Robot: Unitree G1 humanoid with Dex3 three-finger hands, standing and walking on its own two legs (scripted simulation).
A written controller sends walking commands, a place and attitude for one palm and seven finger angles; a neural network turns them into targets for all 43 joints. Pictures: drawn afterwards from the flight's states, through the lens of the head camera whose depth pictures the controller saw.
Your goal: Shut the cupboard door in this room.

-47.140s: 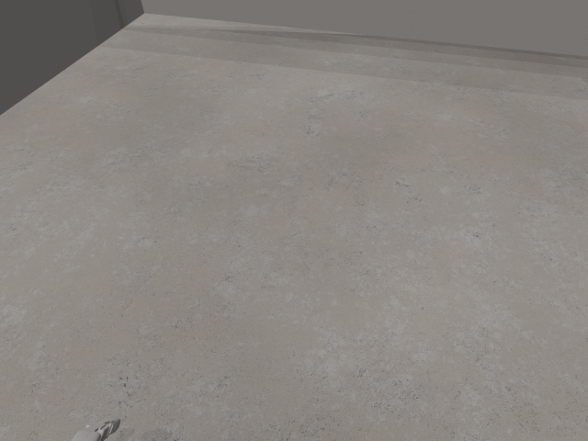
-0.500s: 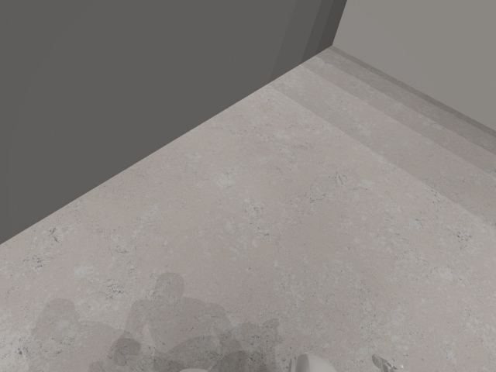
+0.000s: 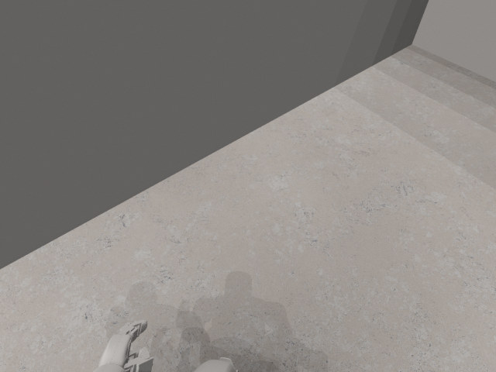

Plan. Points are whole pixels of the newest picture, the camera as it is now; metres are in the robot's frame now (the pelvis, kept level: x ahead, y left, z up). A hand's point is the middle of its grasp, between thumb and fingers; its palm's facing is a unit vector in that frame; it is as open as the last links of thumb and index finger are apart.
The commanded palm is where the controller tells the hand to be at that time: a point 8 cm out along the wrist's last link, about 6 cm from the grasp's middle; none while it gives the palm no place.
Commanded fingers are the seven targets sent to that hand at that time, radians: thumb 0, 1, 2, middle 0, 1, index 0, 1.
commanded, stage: walk to a spot facing it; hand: left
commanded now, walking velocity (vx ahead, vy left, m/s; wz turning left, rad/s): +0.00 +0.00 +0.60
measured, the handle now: out of the picture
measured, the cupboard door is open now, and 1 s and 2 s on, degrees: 92 92 92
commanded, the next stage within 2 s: none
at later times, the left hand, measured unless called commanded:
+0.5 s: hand out of the picture -0.09 +0.25 -0.19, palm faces +0.39 -0.88 -0.28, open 7.4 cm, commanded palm none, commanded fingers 0.00 0.90 0.90 -0.20 -0.30 -0.20 -0.30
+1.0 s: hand out of the picture +0.01 +0.27 -0.14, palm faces +0.55 -0.79 -0.28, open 7.4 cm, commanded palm none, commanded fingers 0.00 0.90 0.90 -0.20 -0.30 -0.20 -0.30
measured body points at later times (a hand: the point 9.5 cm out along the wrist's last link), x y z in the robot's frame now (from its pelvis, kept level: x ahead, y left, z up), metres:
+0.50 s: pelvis -0.01 +0.03 -0.01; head +0.03 +0.08 +0.44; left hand -0.11 +0.30 -0.16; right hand +0.22 -0.16 -0.12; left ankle -0.05 +0.13 -0.74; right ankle -0.02 -0.10 -0.70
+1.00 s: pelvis +0.00 +0.01 +0.00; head +0.04 +0.02 +0.44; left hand -0.02 +0.31 -0.12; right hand +0.16 -0.19 -0.16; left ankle -0.05 +0.13 -0.73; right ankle +0.07 -0.08 -0.74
